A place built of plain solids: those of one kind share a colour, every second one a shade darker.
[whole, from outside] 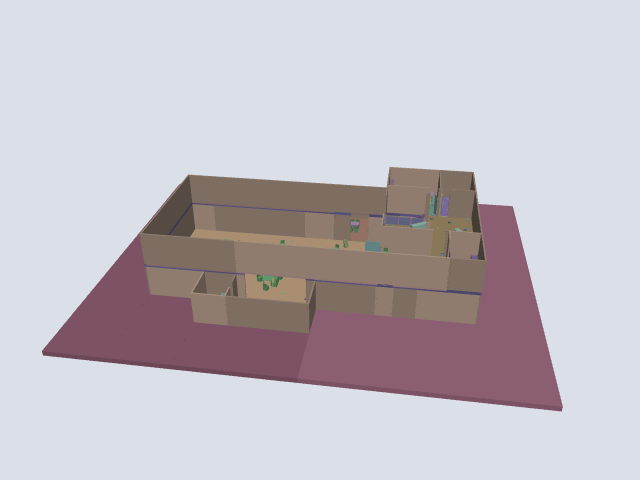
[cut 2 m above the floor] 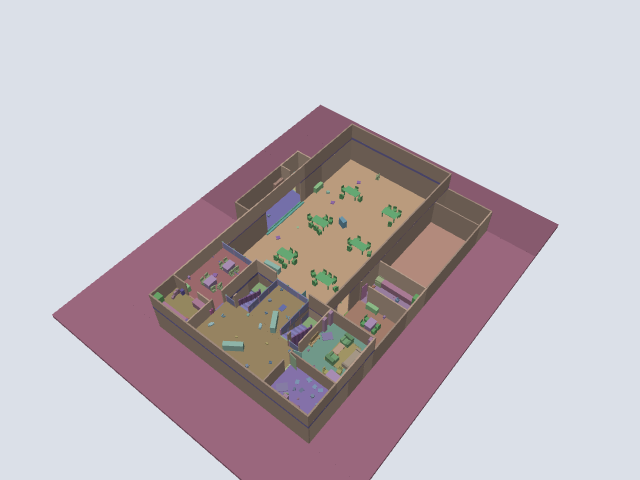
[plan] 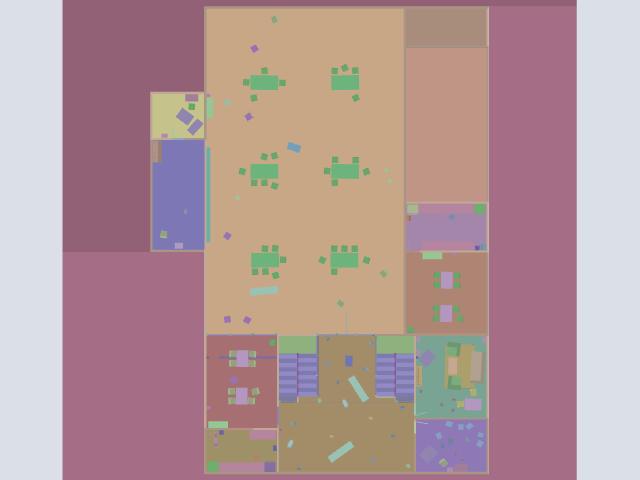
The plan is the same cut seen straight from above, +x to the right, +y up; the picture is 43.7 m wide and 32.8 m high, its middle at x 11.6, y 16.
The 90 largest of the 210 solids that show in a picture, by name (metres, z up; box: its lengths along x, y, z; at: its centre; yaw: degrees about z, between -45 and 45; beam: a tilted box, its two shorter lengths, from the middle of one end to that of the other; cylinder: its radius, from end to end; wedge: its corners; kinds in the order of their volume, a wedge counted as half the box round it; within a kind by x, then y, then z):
{
 "under_1": {"box": [6.0, 10.95, 0.5], "at": [-3.0, 20.66, -0.33]},
 "under_2": {"box": [9.68, 15.18, 0.5], "at": [-1.16, 7.59, -0.33]},
 "under_3": {"box": [9.68, 5.84, 0.5], "at": [-1.16, 29.05, -0.33]},
 "under_4": {"box": [35.14, 6.0, 0.5], "at": [11.57, -3.0, -0.33]},
 "under_5": {"box": [35.14, 6.0, 0.5], "at": [11.57, 34.97, -0.33]},
 "under_6": {"box": [6.0, 31.97, 0.5], "at": [26.14, 15.98, -0.33]},
 "floor_ballroom_1": {"box": [13.49, 22.24, 0.5], "at": [10.59, 20.69, -0.35]},
 "under_foot_1": {"box": [19.46, 15.18, 0.5], "at": [13.41, 7.59, -0.43]},
 "stair_1": {"box": [1.23, 2.93, 0.46], "at": [9.4, 6.74, -0.07]},
 "stair_2": {"box": [1.23, 2.64, 0.62], "at": [9.4, 6.89, 0.01]},
 "stair_3": {"box": [1.23, 2.35, 0.78], "at": [9.4, 7.03, 0.09]},
 "stair_4": {"box": [1.23, 2.06, 0.94], "at": [9.4, 7.18, 0.17]},
 "stair_5": {"box": [1.23, 1.77, 1.1], "at": [9.4, 7.32, 0.25]},
 "stair_6": {"box": [1.23, 1.48, 1.25], "at": [9.4, 7.47, 0.33]},
 "stair_7": {"box": [1.23, 1.19, 1.41], "at": [9.4, 7.61, 0.41]},
 "stair_8": {"box": [1.23, 0.9, 1.57], "at": [9.4, 7.76, 0.49]},
 "stair_9": {"box": [1.23, 0.61, 3.48], "at": [10.74, 5.6, 1.44]},
 "stair_10": {"box": [1.23, 0.9, 3.32], "at": [10.74, 5.75, 1.36]},
 "stair_11": {"box": [1.23, 1.19, 3.16], "at": [10.74, 5.89, 1.28]},
 "stair_12": {"box": [1.23, 1.48, 3.0], "at": [10.74, 6.04, 1.2]},
 "stair_13": {"box": [1.23, 1.77, 2.85], "at": [10.74, 6.19, 1.12]},
 "stair_14": {"box": [1.23, 2.06, 2.69], "at": [10.74, 6.33, 1.04]},
 "stair_15": {"box": [1.23, 2.35, 2.53], "at": [10.74, 6.48, 0.96]},
 "stair_16": {"box": [1.23, 2.64, 2.37], "at": [10.74, 6.62, 0.88]},
 "stair_17": {"box": [1.23, 2.93, 2.21], "at": [10.74, 6.77, 0.8]},
 "stair_18": {"box": [1.23, 0.6, 3.48], "at": [16.08, 5.6, 1.44]},
 "stair_19": {"box": [1.23, 0.9, 3.32], "at": [16.08, 5.75, 1.36]},
 "stair_20": {"box": [1.23, 1.19, 3.16], "at": [16.08, 5.89, 1.28]},
 "stair_21": {"box": [1.23, 1.48, 3.0], "at": [16.08, 6.04, 1.2]},
 "stair_22": {"box": [1.23, 1.77, 2.85], "at": [16.08, 6.18, 1.12]},
 "stair_23": {"box": [1.23, 2.06, 2.69], "at": [16.08, 6.33, 1.04]},
 "stair_24": {"box": [1.23, 2.35, 2.53], "at": [16.08, 6.47, 0.96]},
 "stair_25": {"box": [1.23, 2.64, 2.37], "at": [16.08, 6.62, 0.88]},
 "stair_26": {"box": [1.23, 2.93, 2.21], "at": [16.08, 6.77, 0.8]},
 "stair_27": {"box": [1.23, 2.93, 0.46], "at": [17.41, 6.74, -0.07]},
 "stair_28": {"box": [1.23, 2.64, 0.62], "at": [17.41, 6.89, 0.01]},
 "stair_29": {"box": [1.23, 2.35, 0.78], "at": [17.41, 7.03, 0.09]},
 "stair_30": {"box": [1.23, 2.06, 0.94], "at": [17.41, 7.18, 0.17]},
 "stair_31": {"box": [1.23, 1.77, 1.1], "at": [17.41, 7.32, 0.25]},
 "stair_32": {"box": [1.23, 1.48, 1.25], "at": [17.41, 7.47, 0.33]},
 "stair_33": {"box": [1.23, 1.19, 1.41], "at": [17.41, 7.62, 0.41]},
 "stair_34": {"box": [1.23, 0.9, 1.57], "at": [17.41, 7.76, 0.49]},
 "wall_1": {"box": [0.16, 7.5, 3.5], "at": [0.08, 19.09, 1.45]},
 "wall_2": {"box": [0.16, 3.0, 3.5], "at": [0.08, 24.47, 1.45]},
 "wall_3": {"box": [3.84, 0.16, 3.5], "at": [1.92, 15.26, 1.45]},
 "wall_4": {"box": [3.84, 0.16, 3.5], "at": [1.92, 26.05, 1.45]},
 "wall_5": {"box": [0.16, 2.86, 3.34], "at": [3.76, 1.59, 5.17]},
 "wall_6": {"box": [0.16, 5.46, 3.5], "at": [3.76, 2.89, 1.45]},
 "wall_7": {"box": [0.16, 12.19, 3.34], "at": [3.76, 9.24, 5.17]},
 "wall_8": {"box": [0.16, 5.61, 3.5], "at": [3.76, 12.38, 1.45]},
 "wall_9": {"box": [0.16, 8.97, 3.34], "at": [3.76, 27.32, 5.17]},
 "wall_10": {"box": [0.16, 5.68, 3.5], "at": [3.76, 28.97, 1.45]},
 "wall_11": {"box": [0.13, 7.5, 3.34], "at": [3.77, 19.09, 5.17]},
 "wall_12": {"box": [5.11, 0.13, 3.5], "at": [6.24, 5.68, 1.45]},
 "wall_13": {"box": [0.13, 4.83, 3.34], "at": [8.72, 7.03, 5.17]},
 "wall_14": {"box": [6.75, 0.13, 3.5], "at": [10.03, 9.51, 1.45]},
 "wall_15": {"box": [13.81, 0.16, 3.34], "at": [10.59, 31.89, 5.17]},
 "wall_16": {"box": [19.46, 0.16, 7.14], "at": [13.41, 0.08, 3.27]},
 "wall_17": {"box": [19.46, 0.16, 3.5], "at": [13.41, 31.89, 1.45]},
 "wall_18": {"box": [0.13, 4.14, 3.5], "at": [15.39, 7.37, 1.45]},
 "wall_19": {"box": [0.13, 10.52, 3.5], "at": [17.39, 23.87, 1.45]},
 "wall_20": {"box": [0.16, 22.21, 3.34], "at": [17.41, 20.7, 5.17]},
 "wall_21": {"box": [0.13, 4.63, 3.34], "at": [18.09, 7.12, 5.17]},
 "wall_22": {"box": [7.68, 0.13, 3.34], "at": [19.3, 9.51, 5.17]},
 "wall_23": {"box": [5.81, 0.13, 3.5], "at": [20.23, 18.55, 1.45]},
 "wall_24": {"box": [5.81, 0.13, 3.5], "at": [20.23, 29.19, 1.45]},
 "wall_25": {"box": [5.11, 0.13, 3.34], "at": [20.59, 3.79, 5.17]},
 "wall_26": {"box": [4.73, 0.13, 3.5], "at": [20.77, 15.21, 1.45]},
 "wall_27": {"box": [0.16, 3.57, 3.34], "at": [23.06, 1.95, 5.17]},
 "wall_28": {"box": [0.16, 5.46, 3.5], "at": [23.06, 2.89, 1.45]},
 "wall_29": {"box": [0.16, 5.58, 3.34], "at": [23.06, 6.65, 5.17]},
 "wall_30": {"box": [0.16, 5.58, 3.5], "at": [23.06, 12.36, 1.45]},
 "wall_31": {"box": [0.16, 3.2, 3.5], "at": [23.06, 16.88, 1.45]},
 "wall_32": {"box": [0.16, 10.52, 3.5], "at": [23.06, 23.87, 1.45]},
 "floor_stack_store_1": {"box": [5.52, 10.52, 0.5], "at": [20.22, 23.87, -0.35]},
 "floor_bandstand_1": {"box": [3.55, 7.5, 0.76], "at": [1.94, 19.09, -0.23]},
 "floor_cafe_1": {"box": [5.52, 5.58, 0.5], "at": [20.22, 12.36, -0.35]},
 "floor_foyer_1": {"box": [9.24, 2.68, 0.6], "at": [13.41, 3.96, -0.3]},
 "stair_landing_1": {"box": [2.57, 1.23, 2.05], "at": [10.07, 8.82, 0.73]},
 "stair_landing_2": {"box": [2.57, 1.23, 2.05], "at": [16.75, 8.82, 0.73]},
 "upper_floor_landing_1": {"box": [9.24, 4.71, 0.16], "at": [13.41, 2.52, 3.42]},
 "upper_floor_landing_2": {"box": [4.1, 4.27, 0.16], "at": [13.41, 7.43, 3.42]},
 "floor_kitchen_1": {"box": [5.52, 3.2, 0.5], "at": [20.22, 16.88, -0.35]},
 "floor_band_room_1": {"box": [3.55, 3.0, 0.76], "at": [1.94, 24.47, -0.23]},
 "floor_boiler_room_1": {"box": [5.52, 2.55, 0.5], "at": [20.22, 30.53, -0.35]},
 "upper_floor_balcony_cafe_1": {"box": [4.82, 6.42, 0.16], "at": [6.25, 6.36, 3.42]},
 "upper_floor_committee_room_1": {"box": [4.82, 5.58, 0.16], "at": [20.57, 6.65, 3.42]},
 "upper_floor_manager_office_1": {"box": [4.82, 3.57, 0.16], "at": [20.57, 1.95, 3.42]},
 "upper_floor_servery_1": {"box": [4.82, 2.86, 0.16], "at": [6.25, 1.59, 3.42]},
 "counter_run_1": {"box": [3.81, 0.61, 0.78], "at": [20.23, 18.16, 0.38]}
}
